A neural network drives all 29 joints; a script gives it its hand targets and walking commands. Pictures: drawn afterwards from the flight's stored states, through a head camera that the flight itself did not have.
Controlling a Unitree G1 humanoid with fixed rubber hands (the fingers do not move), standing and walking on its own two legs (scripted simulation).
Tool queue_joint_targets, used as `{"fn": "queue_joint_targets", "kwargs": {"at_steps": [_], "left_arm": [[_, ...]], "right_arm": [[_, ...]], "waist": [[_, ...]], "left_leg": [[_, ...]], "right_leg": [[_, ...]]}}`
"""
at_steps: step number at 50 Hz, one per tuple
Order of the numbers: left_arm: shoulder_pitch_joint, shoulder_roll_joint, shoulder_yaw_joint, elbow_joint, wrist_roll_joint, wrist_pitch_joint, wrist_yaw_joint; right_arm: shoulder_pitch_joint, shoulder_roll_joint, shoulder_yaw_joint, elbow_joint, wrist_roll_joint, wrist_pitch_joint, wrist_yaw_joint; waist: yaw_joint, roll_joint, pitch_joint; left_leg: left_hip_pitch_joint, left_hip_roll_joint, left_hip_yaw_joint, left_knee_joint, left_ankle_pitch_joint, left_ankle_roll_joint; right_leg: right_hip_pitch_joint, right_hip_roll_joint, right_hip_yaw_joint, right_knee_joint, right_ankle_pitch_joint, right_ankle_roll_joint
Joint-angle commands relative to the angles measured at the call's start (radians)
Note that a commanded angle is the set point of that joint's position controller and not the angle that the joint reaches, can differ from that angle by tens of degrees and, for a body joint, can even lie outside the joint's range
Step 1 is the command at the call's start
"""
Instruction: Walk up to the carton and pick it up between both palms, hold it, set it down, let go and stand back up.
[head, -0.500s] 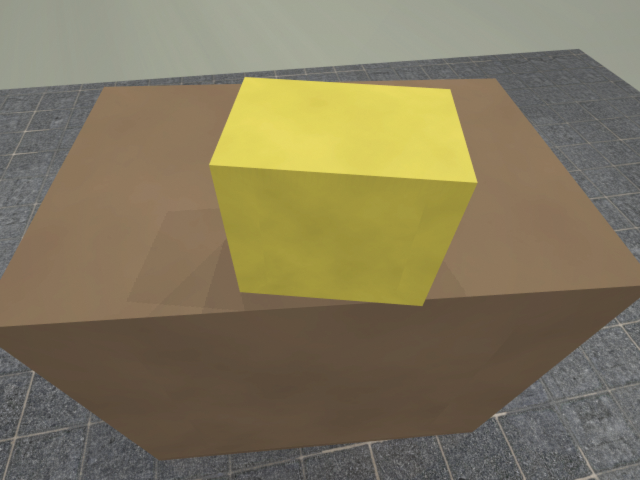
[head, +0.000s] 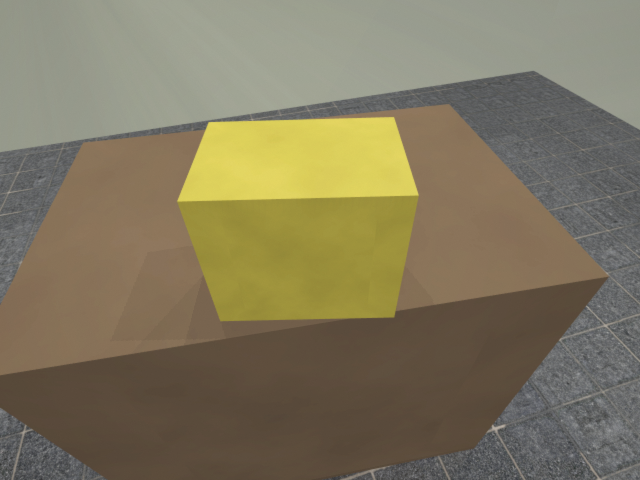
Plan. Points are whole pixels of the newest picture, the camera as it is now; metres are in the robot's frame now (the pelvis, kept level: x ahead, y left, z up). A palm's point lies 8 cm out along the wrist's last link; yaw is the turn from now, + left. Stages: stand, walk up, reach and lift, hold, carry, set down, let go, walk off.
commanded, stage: walk up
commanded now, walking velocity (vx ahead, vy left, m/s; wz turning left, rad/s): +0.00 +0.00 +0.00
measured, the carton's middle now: (304, 222) +0.43 +0.01 +0.12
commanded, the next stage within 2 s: none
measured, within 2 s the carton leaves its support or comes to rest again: neither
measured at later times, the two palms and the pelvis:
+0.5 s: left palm out of the picture -0.07 +0.23 -0.14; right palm out of the picture +0.03 -0.21 -0.13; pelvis +0.03 +0.02 +0.01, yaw +1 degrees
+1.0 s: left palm out of the picture +0.13 +0.24 -0.14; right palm out of the picture +0.05 -0.23 -0.13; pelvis +0.06 +0.00 +0.00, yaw +0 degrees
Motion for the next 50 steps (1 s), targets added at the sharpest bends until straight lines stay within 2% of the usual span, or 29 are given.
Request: {"fn": "queue_joint_targets", "kwargs": {"at_steps": [1,4,7,9,12,14,15,16,17,18,19,20,22,25,26,27,28,29,30,31,32,33,34,36,38,39,42,49,50], "left_arm": [[-0.077,0.101,0.003,-0.064,-0.001,-0.047,0.011],[0.016,0.100,0.002,-0.020,-0.005,-0.054,0.005],[0.100,0.091,0.009,0.002,-0.016,-0.056,0.003],[0.047,0.073,0.006,0.001,-0.016,-0.046,0.010],[0.038,0.059,0.009,-0.005,-0.009,-0.030,0.001],[0.031,0.062,0.010,-0.001,-0.009,-0.027,0.000],[0.094,0.162,0.047,0.002,-0.007,-0.023,-0.007],[0.154,0.219,0.066,0.014,-0.003,-0.010,-0.007],[0.187,0.203,0.067,0.025,-0.001,-0.006,-0.009],[0.174,0.196,0.068,0.028,0.006,-0.004,-0.007],[0.161,0.163,0.064,0.027,0.006,-0.010,-0.007],[0.127,0.138,0.056,0.019,0.009,-0.018,-0.006],[0.051,0.158,0.061,-0.008,0.011,-0.038,-0.002],[0.037,0.170,0.060,-0.007,0.001,-0.055,-0.008],[0.040,0.189,0.071,0.015,-0.010,-0.040,-0.007],[0.032,0.168,0.069,0.017,-0.004,-0.033,-0.007],[-0.011,0.178,0.074,0.010,0.000,-0.014,0.002],[0.027,0.145,0.067,0.008,-0.007,-0.018,-0.001],[0.066,0.101,0.053,-0.022,-0.010,-0.019,0.002],[0.152,0.092,0.061,-0.005,0.011,0.003,0.010],[0.090,0.128,0.072,-0.040,0.014,0.023,0.008],[-0.016,0.163,0.081,-0.073,0.032,0.033,0.000],[-0.038,0.141,0.084,-0.068,0.034,0.038,-0.012],[-0.008,0.098,0.075,-0.061,0.022,0.052,-0.024],[0.035,0.091,0.077,-0.059,0.024,0.060,-0.029],[0.027,0.107,0.081,-0.066,0.019,0.064,-0.029],[-0.045,0.140,0.091,-0.103,0.009,0.071,-0.036],[-0.195,0.140,0.080,-0.192,0.006,0.070,-0.050],[-0.160,0.074,0.059,-0.185,-0.008,0.043,-0.054]], "right_arm": [[0.051,-0.028,0.003,-0.003,-0.020,-0.018,0.005],[0.067,-0.029,0.015,0.003,0.003,-0.053,-0.013],[0.080,-0.069,0.013,0.021,0.013,-0.063,-0.025],[0.117,-0.015,0.027,0.044,0.012,-0.055,-0.019],[0.103,-0.027,0.028,0.058,-0.007,-0.042,-0.024],[0.126,-0.016,0.031,0.065,-0.005,-0.041,-0.023],[0.143,-0.066,0.011,0.052,-0.012,-0.041,-0.015],[0.056,-0.093,0.000,0.016,-0.022,-0.031,-0.008],[-0.045,-0.076,0.001,-0.036,-0.040,-0.029,0.004],[-0.054,-0.029,0.010,-0.058,-0.046,-0.031,0.013],[-0.062,-0.024,0.008,-0.067,-0.039,-0.040,0.018],[-0.060,-0.030,0.000,-0.067,-0.032,-0.050,0.024],[0.050,-0.029,-0.013,-0.024,-0.023,-0.063,0.037],[0.018,0.005,-0.008,-0.052,-0.017,-0.073,0.035],[-0.011,-0.075,-0.033,-0.093,-0.018,-0.067,0.019],[0.033,-0.092,-0.041,-0.075,-0.013,-0.066,0.008],[0.045,-0.110,-0.052,-0.083,-0.008,-0.067,-0.027],[0.134,-0.149,-0.063,-0.064,-0.015,-0.087,-0.044],[0.235,-0.212,-0.073,-0.063,-0.029,-0.101,-0.051],[0.288,-0.249,-0.070,-0.053,-0.001,-0.083,-0.065],[0.286,-0.236,-0.071,-0.040,-0.001,-0.061,-0.066],[0.263,-0.205,-0.068,-0.044,-0.012,-0.052,-0.062],[0.205,-0.180,-0.057,-0.063,-0.016,-0.050,-0.063],[0.076,-0.149,-0.048,-0.112,-0.016,-0.043,-0.063],[0.094,-0.154,-0.042,-0.117,-0.022,-0.058,-0.048],[0.098,-0.147,-0.039,-0.115,-0.023,-0.065,-0.043],[0.117,-0.159,-0.038,-0.113,-0.036,-0.074,-0.037],[0.104,-0.228,-0.076,-0.121,-0.041,-0.051,-0.035],[0.119,-0.108,-0.035,-0.081,-0.014,-0.047,-0.027]], "waist": [[-0.047,-0.133,0.144],[-0.028,-0.113,0.027],[0.028,-0.104,-0.038],[-0.013,-0.048,0.020],[0.009,0.011,0.112],[-0.002,-0.001,0.137],[0.026,-0.076,0.043],[0.071,-0.156,0.132],[0.104,-0.189,0.230],[0.097,-0.215,0.279],[0.079,-0.166,0.308],[0.053,-0.106,0.278],[-0.003,-0.053,0.155],[-0.001,-0.143,0.137],[-0.014,-0.295,0.136],[-0.037,-0.262,0.130],[-0.073,-0.178,0.193],[-0.084,-0.075,0.094],[-0.095,0.148,0.016],[-0.060,0.222,-0.042],[-0.078,0.316,-0.083],[-0.085,0.230,-0.013],[-0.060,0.117,0.019],[-0.005,0.113,0.035],[0.005,0.186,0.031],[0.011,0.182,0.024],[0.004,0.173,0.025],[-0.036,0.225,0.054],[0.009,0.297,-0.031]], "left_leg": [[0.047,0.015,-0.038,0.052,0.012,0.003],[0.115,0.051,-0.058,-0.123,0.124,-0.018],[0.239,0.091,-0.081,-0.101,0.216,-0.029],[0.127,0.080,-0.081,-0.132,0.139,-0.040],[0.137,0.088,-0.091,-0.154,0.115,-0.031],[0.117,0.088,-0.096,-0.163,0.099,-0.032],[0.063,0.041,-0.016,-0.031,-0.370,-0.034],[-0.103,-0.006,0.049,0.106,-0.412,-0.049],[-0.243,0.021,0.062,0.236,-0.322,-0.051],[-0.312,0.070,0.026,0.312,-0.275,-0.050],[-0.288,0.099,-0.006,0.353,-0.226,-0.057],[-0.261,0.101,-0.015,0.381,-0.194,-0.059],[-0.202,0.073,0.012,0.388,-0.139,-0.060],[-0.045,0.058,0.039,0.212,-0.112,-0.061],[0.026,0.066,0.046,0.132,-0.131,-0.044],[0.112,0.035,0.088,0.048,-0.085,-0.046],[0.114,0.042,0.078,-0.086,0.144,-0.062],[0.273,0.107,0.049,-0.115,0.362,-0.073],[0.447,0.391,-0.241,-0.145,0.660,-0.032],[0.351,0.563,-0.399,-0.133,0.790,0.073],[0.258,0.575,-0.487,-0.187,0.610,0.175],[0.210,0.489,-0.411,-0.219,0.516,0.152],[0.197,0.411,-0.264,-0.195,0.428,0.096],[0.118,0.309,-0.111,-0.216,0.295,0.008],[0.106,0.320,-0.091,-0.190,0.501,0.053],[0.107,0.318,-0.067,-0.187,0.531,0.063],[0.094,0.309,-0.045,-0.194,0.473,0.064],[0.066,0.347,-0.108,-0.252,0.072,0.107],[0.049,0.183,-0.022,-0.219,-0.044,0.096]], "right_leg": [[-0.154,-0.202,0.179,-0.284,-0.012,-0.036],[0.053,-0.173,0.126,-0.140,0.401,-0.020],[0.049,-0.144,0.133,-0.119,0.481,-0.002],[0.076,-0.119,0.093,-0.138,0.317,-0.004],[-0.033,-0.113,0.111,-0.169,0.144,-0.008],[-0.037,-0.108,0.108,-0.177,0.099,-0.005],[0.027,-0.141,0.160,-0.189,-0.453,-0.026],[0.019,-0.243,0.317,-0.311,-0.706,-0.067],[0.028,-0.350,0.411,-0.406,-0.706,-0.100],[0.008,-0.411,0.460,-0.432,-0.644,-0.131],[-0.061,-0.406,0.444,-0.443,-0.507,-0.132],[-0.060,-0.369,0.378,-0.431,-0.372,-0.113],[0.026,-0.281,0.213,-0.358,-0.184,-0.072],[-0.091,-0.238,0.132,-0.311,-0.197,-0.052],[-0.122,-0.158,0.043,-0.218,-0.217,-0.048],[-0.155,-0.129,0.008,-0.139,-0.220,-0.047],[-0.139,-0.098,-0.034,0.040,0.238,-0.008],[-0.189,-0.080,-0.037,0.179,0.268,0.031],[-0.387,-0.030,-0.059,0.394,-0.149,0.084],[-0.333,-0.033,-0.009,0.553,-0.397,0.093],[-0.296,-0.056,0.033,0.653,-0.375,0.082],[-0.331,-0.061,0.061,0.707,-0.325,0.088],[-0.370,-0.073,0.096,0.727,-0.235,0.093],[-0.353,-0.098,0.078,0.672,-0.088,0.100],[-0.330,-0.062,0.043,0.709,-0.033,0.112],[-0.334,-0.057,0.040,0.721,-0.019,0.118],[-0.347,-0.063,0.040,0.669,0.008,0.124],[-0.267,-0.093,0.012,0.319,-0.075,0.127],[-0.099,-0.067,0.039,0.151,-0.091,0.093]]}}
